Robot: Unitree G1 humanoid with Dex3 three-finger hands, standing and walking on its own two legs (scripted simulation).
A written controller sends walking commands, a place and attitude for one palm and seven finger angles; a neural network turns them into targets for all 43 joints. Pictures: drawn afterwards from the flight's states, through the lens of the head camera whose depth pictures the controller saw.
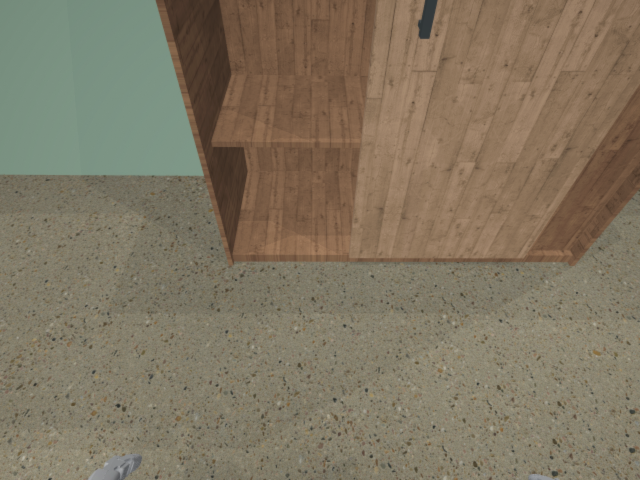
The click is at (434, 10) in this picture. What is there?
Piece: wardrobe's sliding door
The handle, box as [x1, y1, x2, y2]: [418, 0, 437, 38]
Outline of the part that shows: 437,0 425,0 422,18 418,22 418,26 420,29 420,38 429,37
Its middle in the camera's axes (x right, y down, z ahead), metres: +0.23 -0.53 +0.77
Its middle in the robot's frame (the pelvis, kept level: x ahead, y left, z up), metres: +0.98 -0.16 +0.25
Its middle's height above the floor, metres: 1.02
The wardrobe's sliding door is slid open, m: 0.46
